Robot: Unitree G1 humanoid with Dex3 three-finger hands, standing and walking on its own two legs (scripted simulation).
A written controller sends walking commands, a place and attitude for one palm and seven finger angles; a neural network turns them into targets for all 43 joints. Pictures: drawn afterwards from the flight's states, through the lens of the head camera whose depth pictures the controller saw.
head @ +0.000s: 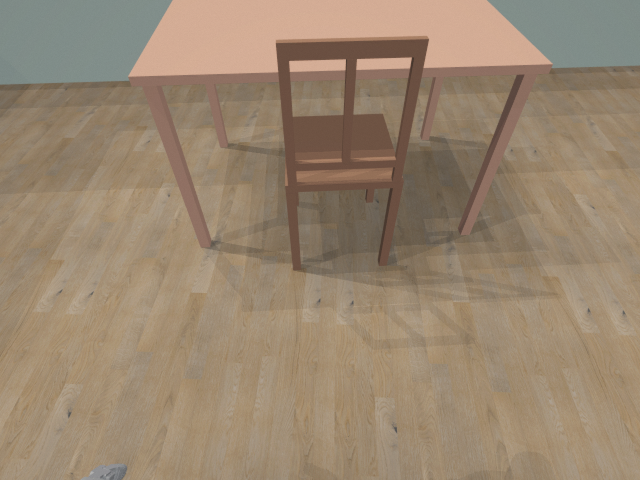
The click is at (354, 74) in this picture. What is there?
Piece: chair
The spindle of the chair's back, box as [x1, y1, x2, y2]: [342, 59, 356, 161]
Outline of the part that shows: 356,59 346,59 342,161 349,161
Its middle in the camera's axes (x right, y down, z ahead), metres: +0.07 -0.34 +1.06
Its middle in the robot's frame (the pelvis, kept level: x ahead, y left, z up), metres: +1.02 -0.02 -0.09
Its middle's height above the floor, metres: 0.68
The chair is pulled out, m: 0.00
